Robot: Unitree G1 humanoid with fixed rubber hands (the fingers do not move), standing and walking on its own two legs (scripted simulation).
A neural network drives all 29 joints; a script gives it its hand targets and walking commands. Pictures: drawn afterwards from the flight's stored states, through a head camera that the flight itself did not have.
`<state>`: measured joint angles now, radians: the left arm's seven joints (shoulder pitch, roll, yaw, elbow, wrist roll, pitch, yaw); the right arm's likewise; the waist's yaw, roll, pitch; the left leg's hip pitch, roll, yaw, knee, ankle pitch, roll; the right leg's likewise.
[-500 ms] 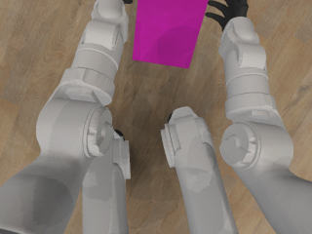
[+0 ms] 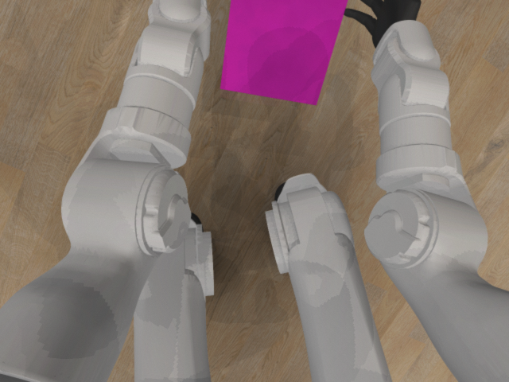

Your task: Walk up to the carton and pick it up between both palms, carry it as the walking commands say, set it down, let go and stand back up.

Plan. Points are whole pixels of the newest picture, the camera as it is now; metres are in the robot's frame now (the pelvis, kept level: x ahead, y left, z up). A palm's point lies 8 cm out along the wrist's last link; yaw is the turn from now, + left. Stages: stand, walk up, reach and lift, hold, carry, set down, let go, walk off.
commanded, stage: set down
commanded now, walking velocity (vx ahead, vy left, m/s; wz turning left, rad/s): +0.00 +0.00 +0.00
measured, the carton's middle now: (279, 9) +0.55 -0.14 -0.28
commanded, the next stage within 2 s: none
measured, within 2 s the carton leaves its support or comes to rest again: rests again in 1.62 s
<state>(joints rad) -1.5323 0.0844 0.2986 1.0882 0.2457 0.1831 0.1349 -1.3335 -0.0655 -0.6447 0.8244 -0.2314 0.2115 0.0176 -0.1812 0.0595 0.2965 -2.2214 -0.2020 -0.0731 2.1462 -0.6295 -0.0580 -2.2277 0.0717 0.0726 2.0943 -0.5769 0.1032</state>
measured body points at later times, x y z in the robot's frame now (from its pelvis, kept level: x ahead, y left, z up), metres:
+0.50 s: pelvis +0.01 +0.00 +0.00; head +0.39 -0.03 +0.25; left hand +0.58 -0.01 -0.18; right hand +0.50 -0.25 -0.18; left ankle +0.09 +0.11 -0.36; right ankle +0.11 -0.14 -0.36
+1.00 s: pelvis +0.02 -0.01 +0.00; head +0.39 -0.02 +0.25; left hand +0.58 -0.01 -0.19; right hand +0.51 -0.25 -0.18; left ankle +0.09 +0.11 -0.36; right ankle +0.11 -0.14 -0.36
